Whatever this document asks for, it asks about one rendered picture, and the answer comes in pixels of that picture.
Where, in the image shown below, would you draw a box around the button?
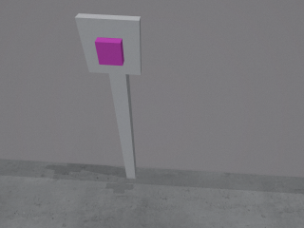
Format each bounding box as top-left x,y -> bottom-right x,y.
95,37 -> 124,66

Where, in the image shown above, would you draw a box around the panel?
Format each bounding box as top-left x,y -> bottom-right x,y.
75,13 -> 142,179

